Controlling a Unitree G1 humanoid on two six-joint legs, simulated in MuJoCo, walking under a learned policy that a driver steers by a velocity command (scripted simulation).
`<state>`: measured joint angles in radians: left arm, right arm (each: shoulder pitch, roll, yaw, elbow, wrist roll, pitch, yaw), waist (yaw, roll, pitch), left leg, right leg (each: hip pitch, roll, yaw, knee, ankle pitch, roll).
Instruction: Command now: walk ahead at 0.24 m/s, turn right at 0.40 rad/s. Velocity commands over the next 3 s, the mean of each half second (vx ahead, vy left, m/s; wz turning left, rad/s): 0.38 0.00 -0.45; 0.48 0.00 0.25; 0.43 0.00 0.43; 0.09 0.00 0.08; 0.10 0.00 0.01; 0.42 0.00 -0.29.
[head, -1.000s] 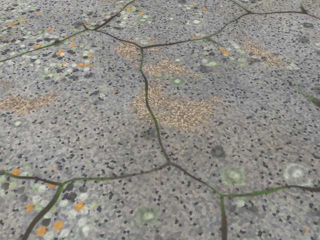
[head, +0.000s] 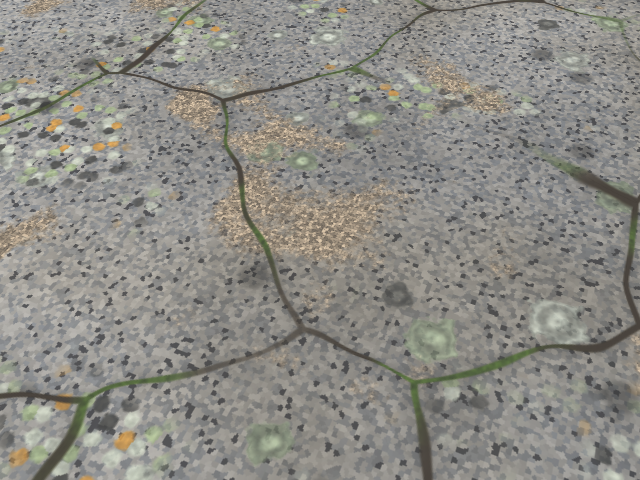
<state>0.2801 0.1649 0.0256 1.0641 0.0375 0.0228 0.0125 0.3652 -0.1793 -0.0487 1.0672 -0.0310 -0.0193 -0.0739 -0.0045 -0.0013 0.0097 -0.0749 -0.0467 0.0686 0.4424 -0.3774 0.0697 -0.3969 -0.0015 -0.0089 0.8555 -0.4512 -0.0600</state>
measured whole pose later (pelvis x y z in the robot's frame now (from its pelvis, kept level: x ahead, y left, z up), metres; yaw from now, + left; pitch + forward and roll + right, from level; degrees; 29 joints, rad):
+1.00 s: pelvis +0.48 -0.13 +0.01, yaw -3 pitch +0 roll +0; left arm 0.11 0.23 0.03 0.81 0.05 -0.05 -0.01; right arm 0.40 -0.22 -0.06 0.96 0.00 -0.06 0.01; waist -0.04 -0.03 0.05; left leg -0.12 -0.15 -0.06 0.30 -0.18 0.13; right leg -0.64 -0.10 0.06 0.92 -0.16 0.02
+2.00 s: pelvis +0.82 -0.17 +0.01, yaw +12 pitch -1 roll +0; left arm 0.31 0.19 0.00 1.00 0.01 0.00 0.03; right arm 0.19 -0.19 -0.01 0.95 0.00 -0.02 -0.03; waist 0.01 -0.01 0.03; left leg -0.23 -0.05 0.02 0.42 -0.17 0.06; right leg -0.09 0.00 -0.03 0.41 -0.30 -0.01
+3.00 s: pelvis +1.05 -0.09 +0.00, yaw +1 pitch +0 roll +0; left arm 0.05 0.18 0.04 0.90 0.03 -0.02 -0.05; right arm 0.46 -0.14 -0.01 1.08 -0.02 -0.11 -0.04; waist -0.03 -0.02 0.07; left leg 0.16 -0.04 0.25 0.22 -0.39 0.04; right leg -0.60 -0.01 -0.14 0.68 -0.07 -0.11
